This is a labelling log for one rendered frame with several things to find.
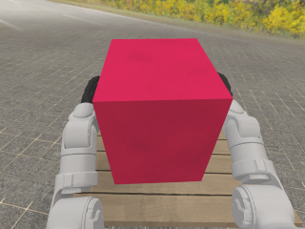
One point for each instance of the carton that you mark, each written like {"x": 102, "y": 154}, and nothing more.
{"x": 160, "y": 106}

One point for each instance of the left robot upper arm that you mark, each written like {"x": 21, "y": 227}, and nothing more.
{"x": 77, "y": 213}

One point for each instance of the table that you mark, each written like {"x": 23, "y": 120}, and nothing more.
{"x": 205, "y": 203}

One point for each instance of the right robot forearm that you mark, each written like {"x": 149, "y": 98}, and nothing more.
{"x": 250, "y": 163}

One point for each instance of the right robot upper arm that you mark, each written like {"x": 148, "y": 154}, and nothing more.
{"x": 262, "y": 207}

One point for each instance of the right robot hand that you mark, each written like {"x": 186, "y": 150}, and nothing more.
{"x": 226, "y": 82}

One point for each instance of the left robot forearm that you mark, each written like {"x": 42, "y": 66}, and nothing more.
{"x": 78, "y": 154}

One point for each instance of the left robot hand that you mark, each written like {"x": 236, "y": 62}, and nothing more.
{"x": 89, "y": 91}

